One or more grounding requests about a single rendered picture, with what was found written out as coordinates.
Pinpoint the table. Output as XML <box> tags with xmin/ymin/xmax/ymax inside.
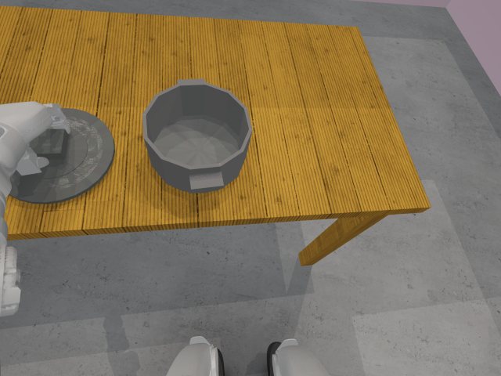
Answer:
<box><xmin>0</xmin><ymin>5</ymin><xmax>431</xmax><ymax>266</ymax></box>

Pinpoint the pot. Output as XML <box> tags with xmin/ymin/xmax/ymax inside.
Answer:
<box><xmin>142</xmin><ymin>79</ymin><xmax>253</xmax><ymax>193</ymax></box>

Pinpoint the knob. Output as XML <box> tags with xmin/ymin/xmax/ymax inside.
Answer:
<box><xmin>29</xmin><ymin>128</ymin><xmax>69</xmax><ymax>160</ymax></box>

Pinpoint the robot left upper arm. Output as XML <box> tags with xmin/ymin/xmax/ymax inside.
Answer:
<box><xmin>0</xmin><ymin>244</ymin><xmax>21</xmax><ymax>376</ymax></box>

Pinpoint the lid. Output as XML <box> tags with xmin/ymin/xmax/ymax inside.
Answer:
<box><xmin>9</xmin><ymin>108</ymin><xmax>115</xmax><ymax>204</ymax></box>

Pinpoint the robot shin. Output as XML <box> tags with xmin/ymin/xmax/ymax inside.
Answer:
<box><xmin>189</xmin><ymin>336</ymin><xmax>210</xmax><ymax>346</ymax></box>
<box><xmin>277</xmin><ymin>339</ymin><xmax>298</xmax><ymax>350</ymax></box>

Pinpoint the robot left shin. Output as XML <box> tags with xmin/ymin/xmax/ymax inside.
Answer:
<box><xmin>189</xmin><ymin>336</ymin><xmax>210</xmax><ymax>346</ymax></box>

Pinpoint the robot right shin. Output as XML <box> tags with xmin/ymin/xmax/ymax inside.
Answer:
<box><xmin>277</xmin><ymin>339</ymin><xmax>298</xmax><ymax>350</ymax></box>

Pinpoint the robot left hand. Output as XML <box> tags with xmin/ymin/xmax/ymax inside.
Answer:
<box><xmin>0</xmin><ymin>101</ymin><xmax>70</xmax><ymax>175</ymax></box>

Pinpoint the robot left forearm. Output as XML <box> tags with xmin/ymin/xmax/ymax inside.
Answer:
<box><xmin>0</xmin><ymin>122</ymin><xmax>26</xmax><ymax>246</ymax></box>

